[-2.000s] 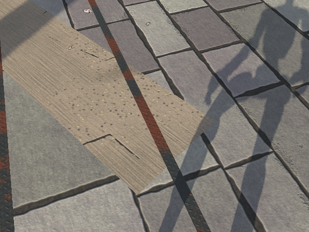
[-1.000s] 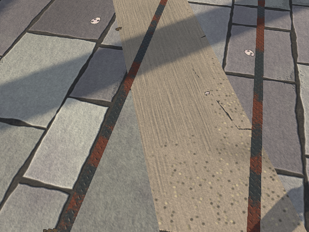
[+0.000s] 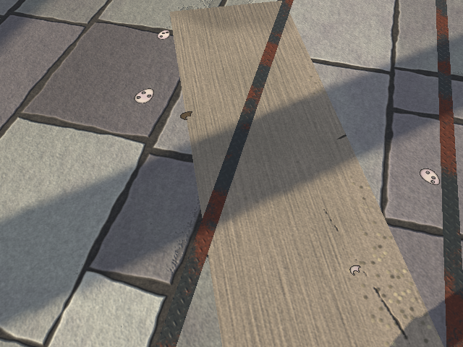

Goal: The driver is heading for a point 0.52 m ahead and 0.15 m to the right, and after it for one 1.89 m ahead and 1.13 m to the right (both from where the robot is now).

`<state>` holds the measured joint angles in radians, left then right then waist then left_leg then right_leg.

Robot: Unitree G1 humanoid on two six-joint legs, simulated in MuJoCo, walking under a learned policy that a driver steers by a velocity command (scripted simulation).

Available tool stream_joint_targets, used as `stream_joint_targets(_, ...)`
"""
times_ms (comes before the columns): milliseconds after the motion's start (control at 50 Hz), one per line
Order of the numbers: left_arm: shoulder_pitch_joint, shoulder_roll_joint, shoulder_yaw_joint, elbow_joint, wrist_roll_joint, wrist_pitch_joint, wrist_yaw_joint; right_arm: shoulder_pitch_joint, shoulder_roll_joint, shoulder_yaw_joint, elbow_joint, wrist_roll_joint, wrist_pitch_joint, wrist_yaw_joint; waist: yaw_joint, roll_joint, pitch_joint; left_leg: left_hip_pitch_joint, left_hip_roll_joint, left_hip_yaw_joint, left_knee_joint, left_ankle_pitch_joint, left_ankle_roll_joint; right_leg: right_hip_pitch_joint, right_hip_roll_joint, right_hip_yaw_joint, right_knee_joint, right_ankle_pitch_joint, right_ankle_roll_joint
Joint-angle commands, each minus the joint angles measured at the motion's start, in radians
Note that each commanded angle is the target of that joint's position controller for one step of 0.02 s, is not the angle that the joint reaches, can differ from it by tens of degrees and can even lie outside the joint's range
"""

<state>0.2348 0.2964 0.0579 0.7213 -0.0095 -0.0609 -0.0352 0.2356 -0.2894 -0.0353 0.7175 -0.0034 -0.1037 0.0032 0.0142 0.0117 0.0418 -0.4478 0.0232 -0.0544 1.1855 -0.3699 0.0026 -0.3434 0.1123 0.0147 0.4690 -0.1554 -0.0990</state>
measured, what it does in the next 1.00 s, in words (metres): walks ahead, turning right: left foot, then right foot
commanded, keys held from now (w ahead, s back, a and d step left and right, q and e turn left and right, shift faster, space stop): w+e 1.00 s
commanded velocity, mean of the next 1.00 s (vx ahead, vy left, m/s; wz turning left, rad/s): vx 0.50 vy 0.00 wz -0.57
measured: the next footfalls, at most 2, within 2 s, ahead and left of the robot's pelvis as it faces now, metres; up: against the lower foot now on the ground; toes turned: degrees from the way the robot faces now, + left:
left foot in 0.32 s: +0.36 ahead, +0.13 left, +0.00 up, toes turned -16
right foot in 0.84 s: +0.54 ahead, -0.21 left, +0.00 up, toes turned -32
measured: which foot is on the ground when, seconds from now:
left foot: up 0.00-0.30, down 0.32-0.82, up 0.84-1.00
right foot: down 0.00-0.32, up 0.34-0.82, down 0.84-1.00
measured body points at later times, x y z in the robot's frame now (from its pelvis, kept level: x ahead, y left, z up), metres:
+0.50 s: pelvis +0.28 +0.04 +0.01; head +0.30 +0.05 +0.46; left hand +0.48 +0.28 -0.10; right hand +0.31 -0.25 -0.09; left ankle +0.32 +0.14 -0.73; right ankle +0.22 -0.08 -0.64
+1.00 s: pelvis +0.51 -0.12 +0.00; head +0.54 -0.15 +0.45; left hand +0.77 +0.04 -0.09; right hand +0.46 -0.42 -0.10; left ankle +0.58 +0.04 -0.65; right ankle +0.50 -0.19 -0.73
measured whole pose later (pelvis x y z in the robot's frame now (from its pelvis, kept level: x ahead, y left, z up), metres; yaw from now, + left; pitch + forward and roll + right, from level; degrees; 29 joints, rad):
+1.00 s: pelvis +0.51 -0.12 +0.00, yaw -36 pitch +1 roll +0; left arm 0.26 0.29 0.07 0.64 -0.01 -0.04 -0.03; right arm 0.19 -0.31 -0.05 0.74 0.00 -0.11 0.00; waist 0.01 0.02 0.06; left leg -0.50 0.08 -0.05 1.14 -0.34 -0.02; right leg -0.31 0.10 0.02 0.46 -0.17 -0.10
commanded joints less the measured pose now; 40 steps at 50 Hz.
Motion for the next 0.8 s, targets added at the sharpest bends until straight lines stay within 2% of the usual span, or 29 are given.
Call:
stream_joint_targets(20,-0.005,0.122,0.031,-0.080,0.003,-0.011,0.016,0.007,-0.114,-0.035,-0.089,-0.014,-0.008,-0.006,-0.031,-0.048,-0.079,-0.171,0.069,-0.033,-0.104,0.033,-0.031,0.163,-0.277,0.363,-0.237,0.213,-0.215)
stream_joint_targets(60,0.007,0.149,0.039,-0.075,-0.001,-0.010,0.028,-0.029,-0.088,-0.024,-0.101,-0.017,0.005,-0.011,-0.026,-0.050,-0.059,-0.156,0.060,-0.005,-0.226,0.102,-0.064,0.089,-0.250,0.297,-0.248,0.273,-0.208)
stream_joint_targets(120,0.038,0.166,0.047,-0.063,-0.013,0.001,0.042,-0.144,-0.055,-0.009,-0.121,-0.016,0.002,-0.008,0.019,-0.072,-0.050,-0.077,0.018,0.009,-0.468,0.340,-0.083,0.028,-0.183,0.228,-0.230,0.198,-0.147)
stream_joint_targets(160,0.080,0.168,0.048,-0.050,-0.016,0.011,0.048,-0.208,-0.057,-0.009,-0.132,-0.003,-0.005,-0.001,0.052,-0.087,-0.058,-0.027,-0.017,0.010,-0.574,0.435,-0.087,0.038,-0.181,0.250,-0.209,0.135,-0.125)
stream_joint_targets(200,0.110,0.165,0.048,-0.040,-0.021,0.019,0.049,-0.241,-0.077,-0.016,-0.143,0.008,-0.012,0.006,0.061,-0.098,-0.061,-0.013,-0.029,-0.013,-0.640,0.426,-0.078,0.091,-0.202,0.308,-0.167,0.079,-0.113)
stream_joint_targets(240,0.115,0.158,0.048,-0.039,-0.020,0.025,0.051,-0.234,-0.105,-0.030,-0.143,0.012,-0.021,0.011,0.046,-0.115,-0.065,0.010,-0.030,-0.036,-0.687,0.367,-0.056,0.156,-0.227,0.379,-0.110,0.038,-0.095)
stream_joint_targets(260,0.106,0.158,0.050,-0.042,-0.017,0.027,0.052,-0.210,-0.117,-0.038,-0.138,0.014,-0.025,0.012,0.027,-0.130,-0.066,0.043,-0.029,-0.036,-0.700,0.328,-0.038,0.170,-0.236,0.405,-0.078,0.039,-0.084)
stream_joint_targets(280,0.089,0.145,0.047,-0.047,-0.015,0.028,0.051,-0.151,-0.127,-0.047,-0.121,0.014,-0.030,0.010,-0.010,-0.137,-0.078,0.123,-0.028,-0.024,-0.735,0.320,-0.013,0.162,-0.222,0.409,-0.031,0.047,-0.066)
stream_joint_targets(300,0.086,0.109,0.035,-0.055,-0.009,0.026,0.048,-0.063,-0.154,-0.062,-0.106,0.004,-0.034,0.003,-0.055,-0.126,-0.136,0.276,0.013,-0.042,-0.749,0.305,0.024,0.126,-0.178,0.376,0.080,0.064,-0.034)
stream_joint_targets(320,0.097,0.043,0.011,-0.073,0.006,0.020,0.044,0.081,-0.209,-0.077,-0.096,-0.012,-0.035,-0.006,-0.110,-0.007,-0.267,0.516,0.188,-0.211,-0.743,0.229,0.089,0.015,-0.112,0.284,0.356,-0.078,0.004)
stream_joint_targets(340,0.231,-0.001,-0.006,-0.109,-0.022,0.009,0.042,0.154,-0.288,-0.097,-0.057,-0.021,-0.019,-0.001,-0.047,0.331,-0.361,0.778,0.398,-0.681,-0.836,0.007,0.258,-0.327,0.005,0.151,0.664,-0.450,0.061)
stream_joint_targets(360,0.218,0.107,0.013,-0.081,-0.033,0.009,0.046,0.134,-0.195,-0.081,-0.069,0.002,-0.015,0.004,-0.074,0.229,-0.292,0.737,0.402,-0.754,-0.881,-0.211,0.250,-0.448,-0.083,0.169,0.796,-0.409,0.077)
stream_joint_targets(380,0.110,0.158,0.029,-0.090,-0.026,0.015,0.046,0.098,-0.137,-0.065,-0.076,0.004,-0.010,0.000,-0.103,0.130,-0.173,0.630,0.352,-0.582,-0.889,-0.175,0.203,-0.473,-0.114,0.153,0.830,-0.313,0.084)
stream_joint_targets(400,0.059,0.148,0.031,-0.101,-0.014,0.020,0.047,0.054,-0.118,-0.056,-0.078,-0.005,-0.005,-0.001,-0.089,0.068,-0.111,0.523,0.306,-0.447,-0.898,-0.031,0.176,-0.444,-0.145,0.127,0.815,-0.241,0.090)
stream_joint_targets(420,0.027,0.137,0.034,-0.114,-0.006,0.020,0.044,0.026,-0.096,-0.048,-0.070,-0.008,-0.001,-0.002,-0.075,0.067,-0.062,0.447,0.266,-0.352,-0.918,0.083,0.169,-0.429,-0.168,0.126,0.772,-0.194,0.095)
stream_joint_targets(440,0.029,0.120,0.035,-0.119,-0.013,0.024,0.037,0.012,-0.083,-0.043,-0.063,-0.013,-0.002,-0.004,-0.054,0.094,-0.044,0.392,0.238,-0.273,-0.942,0.154,0.158,-0.389,-0.192,0.119,0.746,-0.166,0.096)
stream_joint_targets(480,0.036,0.081,0.029,-0.124,-0.021,0.034,0.030,0.010,-0.079,-0.044,-0.046,-0.006,-0.008,-0.004,-0.041,0.113,-0.035,0.350,0.220,-0.178,-0.982,0.229,0.166,-0.364,-0.206,0.092,0.708,-0.144,0.102)
stream_joint_targets(560,-0.030,0.051,0.018,-0.152,-0.011,0.041,0.024,0.019,-0.127,-0.061,-0.007,-0.006,-0.011,-0.005,-0.042,0.068,-0.018,0.367,0.242,-0.054,-1.020,0.383,0.192,-0.416,-0.223,0.083,0.568,-0.035,0.124)
stream_joint_targets(640,-0.134,0.031,0.008,-0.170,-0.012,0.028,0.001,0.026,-0.154,-0.065,0.023,0.000,0.002,-0.011,-0.077,0.052,0.003,0.388,0.214,0.090,-1.020,0.448,0.159,-0.363,-0.211,0.027,0.342,0.157,0.111)
stream_joint_targets(720,-0.233,0.030,0.005,-0.210,-0.017,0.025,-0.022,0.075,-0.186,-0.074,0.061,0.018,0.019,-0.012,-0.102,0.049,0.035,0.470,0.243,0.154,-0.996,0.507,0.135,-0.332,-0.189,-0.030,0.206,0.141,0.072)
stream_joint_targets(740,-0.240,0.038,0.009,-0.218,-0.016,0.026,-0.026,0.077,-0.196,-0.077,0.066,0.023,0.025,-0.012,-0.094,0.054,0.035,0.497,0.251,0.171,-0.969,0.583,0.127,-0.316,-0.177,-0.047,0.185,0.101,0.056)
stream_joint_targets(760,-0.229,0.053,0.016,-0.222,-0.013,0.027,-0.029,0.073,-0.209,-0.081,0.068,0.027,0.031,-0.014,-0.076,0.066,0.020,0.517,0.253,0.192,-0.920,0.736,0.116,-0.272,-0.151,-0.072,0.170,0.050,0.035)
stream_joint_targets(780,-0.195,0.072,0.027,-0.220,-0.009,0.031,-0.028,0.071,-0.227,-0.087,0.068,0.032,0.037,-0.018,-0.048,0.087,-0.012,0.534,0.252,0.212,-0.843,0.919,0.106,-0.204,-0.116,-0.102,0.167,-0.004,0.012)
stream_joint_targets(800,-0.107,0.104,0.046,-0.202,-0.007,0.036,-0.025,0.065,-0.240,-0.092,0.067,0.036,0.044,-0.022,0.008,0.094,-0.065,0.529,0.243,0.233,-0.707,1.063,0.094,-0.085,-0.075,-0.125,0.149,-0.034,-0.016)
Keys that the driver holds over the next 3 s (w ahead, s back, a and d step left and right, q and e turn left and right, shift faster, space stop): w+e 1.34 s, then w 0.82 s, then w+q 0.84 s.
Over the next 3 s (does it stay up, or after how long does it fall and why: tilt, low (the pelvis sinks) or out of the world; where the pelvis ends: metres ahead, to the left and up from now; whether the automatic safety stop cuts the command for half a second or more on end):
stays up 1.25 -0.91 0.01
